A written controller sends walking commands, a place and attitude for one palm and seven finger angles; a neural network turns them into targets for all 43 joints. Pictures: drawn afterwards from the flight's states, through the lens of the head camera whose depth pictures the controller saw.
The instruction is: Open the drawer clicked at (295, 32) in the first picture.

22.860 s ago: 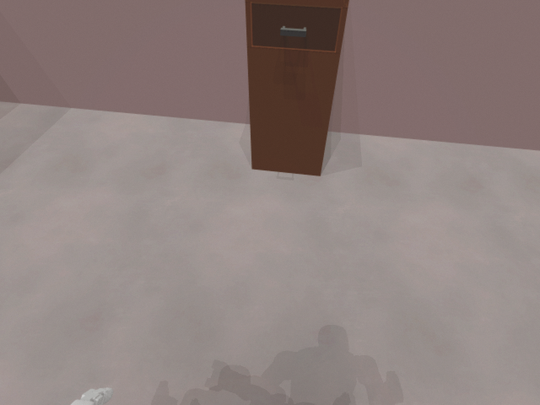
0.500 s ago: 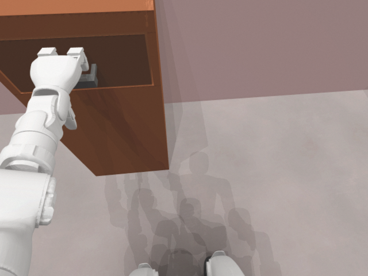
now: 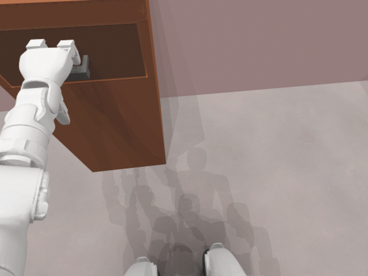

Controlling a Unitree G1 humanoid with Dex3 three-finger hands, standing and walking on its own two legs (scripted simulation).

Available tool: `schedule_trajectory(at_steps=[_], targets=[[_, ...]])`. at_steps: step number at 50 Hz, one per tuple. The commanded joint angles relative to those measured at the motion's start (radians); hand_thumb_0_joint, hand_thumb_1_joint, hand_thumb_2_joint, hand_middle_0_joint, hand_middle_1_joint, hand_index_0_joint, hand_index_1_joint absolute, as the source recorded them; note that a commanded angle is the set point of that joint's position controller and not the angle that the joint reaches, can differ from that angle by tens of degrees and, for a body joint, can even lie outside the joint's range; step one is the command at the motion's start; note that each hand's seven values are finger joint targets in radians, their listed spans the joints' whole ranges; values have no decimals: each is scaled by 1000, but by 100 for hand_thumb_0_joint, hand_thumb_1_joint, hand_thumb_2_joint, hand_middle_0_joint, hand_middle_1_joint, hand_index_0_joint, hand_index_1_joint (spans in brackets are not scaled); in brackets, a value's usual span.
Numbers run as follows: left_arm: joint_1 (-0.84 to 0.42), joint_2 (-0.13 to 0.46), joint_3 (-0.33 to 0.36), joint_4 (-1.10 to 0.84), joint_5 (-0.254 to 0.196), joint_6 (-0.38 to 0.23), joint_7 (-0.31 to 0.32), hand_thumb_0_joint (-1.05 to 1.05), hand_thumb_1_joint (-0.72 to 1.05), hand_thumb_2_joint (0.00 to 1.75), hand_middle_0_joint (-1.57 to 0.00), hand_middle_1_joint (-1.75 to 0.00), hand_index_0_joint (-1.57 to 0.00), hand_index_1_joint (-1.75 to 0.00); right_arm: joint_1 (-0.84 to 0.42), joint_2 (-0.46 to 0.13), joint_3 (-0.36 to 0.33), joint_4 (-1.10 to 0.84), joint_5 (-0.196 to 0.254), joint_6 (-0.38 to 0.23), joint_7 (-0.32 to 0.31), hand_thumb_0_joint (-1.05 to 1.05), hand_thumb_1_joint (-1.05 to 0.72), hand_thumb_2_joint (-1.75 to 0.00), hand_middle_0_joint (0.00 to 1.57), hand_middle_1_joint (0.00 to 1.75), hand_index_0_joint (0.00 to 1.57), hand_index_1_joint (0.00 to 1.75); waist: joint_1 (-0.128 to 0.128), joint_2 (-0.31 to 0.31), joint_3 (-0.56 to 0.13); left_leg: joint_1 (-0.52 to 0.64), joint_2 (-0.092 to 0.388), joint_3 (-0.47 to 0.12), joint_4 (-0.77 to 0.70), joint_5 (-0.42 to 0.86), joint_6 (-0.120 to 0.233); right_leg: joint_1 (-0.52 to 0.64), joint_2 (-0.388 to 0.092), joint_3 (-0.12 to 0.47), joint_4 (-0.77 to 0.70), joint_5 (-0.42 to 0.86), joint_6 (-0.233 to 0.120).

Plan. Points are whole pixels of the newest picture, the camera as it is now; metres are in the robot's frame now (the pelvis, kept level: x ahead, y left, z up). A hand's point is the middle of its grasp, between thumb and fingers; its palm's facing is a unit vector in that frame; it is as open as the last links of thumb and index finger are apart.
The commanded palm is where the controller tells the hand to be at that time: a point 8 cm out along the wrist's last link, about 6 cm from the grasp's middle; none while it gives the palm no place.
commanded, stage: lift the fingers back up to retry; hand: left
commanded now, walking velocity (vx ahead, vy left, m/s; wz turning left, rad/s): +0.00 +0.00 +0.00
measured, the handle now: (66, 67) +0.58 +0.23 +0.06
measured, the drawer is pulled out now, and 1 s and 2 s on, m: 0.00 0.00 0.00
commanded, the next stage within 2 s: re-aim the fingers above the handle in 0.88 s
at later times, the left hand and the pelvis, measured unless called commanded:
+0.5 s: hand (60, 74) +0.54 +0.23 +0.08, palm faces -0.04 -0.01 -1.00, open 13.7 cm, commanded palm +0.52 +0.23 +0.14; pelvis +0.01 +0.01 +0.01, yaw +0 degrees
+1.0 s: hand (53, 68) +0.53 +0.23 +0.11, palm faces -0.09 +0.00 -1.00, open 13.8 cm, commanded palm +0.51 +0.23 +0.17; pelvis +0.03 +0.00 +0.03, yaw +0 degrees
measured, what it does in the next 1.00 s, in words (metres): stands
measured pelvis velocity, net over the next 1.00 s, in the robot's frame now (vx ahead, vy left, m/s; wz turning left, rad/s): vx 0.03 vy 0.00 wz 0.00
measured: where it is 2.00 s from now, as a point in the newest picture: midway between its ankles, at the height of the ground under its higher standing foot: outside the picture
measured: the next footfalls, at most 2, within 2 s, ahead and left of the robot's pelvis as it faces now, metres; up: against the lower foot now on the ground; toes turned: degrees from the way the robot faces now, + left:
none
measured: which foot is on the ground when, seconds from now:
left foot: down 0.00-1.00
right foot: down 0.00-1.00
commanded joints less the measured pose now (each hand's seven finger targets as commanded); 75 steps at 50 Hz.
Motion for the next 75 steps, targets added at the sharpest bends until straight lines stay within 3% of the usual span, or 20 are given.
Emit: schedule_trajectory(at_steps=[1,13,15,17,20,22,25,27,32,40,44,46,52,54,58,60,65,68,69,75], targets=[[-342,170,23,-86,-5,3,11,0,-50,30,-30,-120,-30,-120,178,-167,-61,-35,-6,-10,-12,0,-90,-90,20,30,20,30,-40,-7,-377,179,-56,3,-102,257,35,248,69,-33,-85,180,-47],[-475,255,59,-175,-11,23,17,0,-50,30,-30,-120,-30,-120,169,-168,-56,-36,-4,-6,-20,0,-90,-90,20,30,20,30,-39,42,-459,271,-54,-6,-135,308,34,322,68,-31,-116,213,-42],[-472,223,45,-201,-14,17,14,0,-50,30,-30,-120,-30,-120,168,-162,-59,-38,-3,-9,-18,0,-90,-90,20,30,20,30,-30,53,-468,310,-53,-9,-145,338,31,331,71,-36,-126,226,-44],[-485,278,89,-234,-16,5,14,0,-50,30,-30,-120,-30,-120,167,-169,-60,-34,-5,-7,-19,0,-90,-90,20,30,20,30,-22,48,-496,334,-51,-11,-147,375,30,357,72,-33,-128,256,-45],[-477,247,79,-273,-15,-6,23,0,-50,30,-30,-120,-30,-120,163,-160,-63,-33,-7,-9,-17,0,-90,-90,20,30,20,30,-12,88,-490,382,-51,-13,-158,437,25,360,75,-41,-138,282,-48],[-456,302,129,-285,-16,-5,31,0,-50,30,-30,-120,-30,-120,155,-168,-62,-28,-9,-2,-15,0,-90,-90,20,30,20,30,6,69,-508,389,-49,-13,-160,483,23,397,76,-40,-136,318,-49],[-446,258,104,-310,-21,7,37,0,-50,30,-30,-120,-30,-120,147,-160,-64,-34,-7,-1,-10,0,-90,-90,20,30,20,30,7,72,-482,403,-50,-10,-178,521,23,419,76,-46,-151,350,-46],[-443,304,145,-343,-26,7,41,0,-50,30,-30,-120,-30,-120,139,-166,-68,-33,-8,4,-7,0,-90,-90,20,30,20,30,22,69,-522,437,-48,-6,-179,577,22,461,76,-41,-154,392,-47],[-413,264,118,-354,-35,39,21,0,-50,30,-30,-120,-30,-120,120,-162,-73,-37,2,14,-3,0,-90,-90,20,30,20,30,21,59,-491,477,-45,-3,-203,637,19,494,77,-47,-180,428,-44],[-361,129,-6,-232,-39,75,-66,0,-50,30,-30,-120,-30,-120,105,-159,-68,-40,17,19,-10,0,-90,-90,20,30,20,30,3,-25,-326,452,-49,11,-264,519,26,477,73,-51,-238,379,-44],[-362,209,59,-282,-36,18,-92,0,-50,30,-30,-120,-30,-120,100,-158,-69,-58,12,21,-20,0,-90,-90,20,30,20,30,23,-16,-376,455,-56,16,-263,517,31,524,67,-35,-229,407,-47],[-365,194,56,-328,-37,-15,-89,0,-50,30,-30,-120,-30,-120,93,-148,-71,-71,8,20,-22,0,-90,-90,20,30,20,30,28,17,-400,475,-58,19,-252,556,30,528,67,-32,-221,432,-48],[-398,280,152,-422,-21,-55,-4,0,-50,30,-30,-120,-30,-120,90,-142,-79,-66,-6,11,-14,0,-90,-90,20,30,20,30,54,63,-487,492,-58,10,-213,690,22,545,70,-28,-180,496,-48],[-392,238,125,-377,-22,-26,25,0,-50,30,-30,-120,-30,-120,92,-142,-77,-56,-3,9,-6,0,-90,-90,20,30,20,30,39,49,-453,477,-56,8,-215,663,18,521,73,-37,-182,477,-46],[-377,241,109,-291,-4,52,42,0,-50,30,-30,-120,-30,-120,91,-150,-75,-41,0,11,2,0,-90,-90,20,30,20,30,34,29,-460,450,-58,22,-227,611,20,539,69,-37,-187,471,-43],[-416,176,45,-278,-8,82,23,0,-50,30,-30,-120,-30,-120,92,-152,-78,-38,6,10,2,0,-90,-90,20,30,20,30,10,5,-429,446,-58,22,-241,549,23,523,70,-39,-208,438,-42],[-422,149,16,-256,-28,79,-45,0,-50,30,-30,-120,-30,-120,91,-156,-74,-42,11,13,-13,0,-90,-90,20,30,20,30,0,-21,-396,450,-60,20,-263,493,32,524,68,-35,-232,408,-42],[-386,223,76,-257,-26,33,-63,0,-50,30,-30,-120,-30,-120,88,-155,-70,-50,9,13,-24,0,-90,-90,20,30,20,30,23,-34,-402,427,-63,21,-268,470,36,556,65,-26,-229,403,-43],[-406,210,62,-259,-26,23,-63,0,-50,30,-30,-120,-30,-120,85,-153,-65,-55,10,11,-26,0,-90,-90,20,30,20,30,15,-26,-368,410,-65,22,-270,444,35,539,64,-26,-232,386,-43],[-397,344,164,-279,0,-1,0,0,-50,30,-30,-120,-30,-120,78,-152,-56,-61,4,3,-24,0,-90,-90,20,30,20,30,55,11,-410,352,-67,29,-259,439,28,567,58,-14,-196,387,-44]])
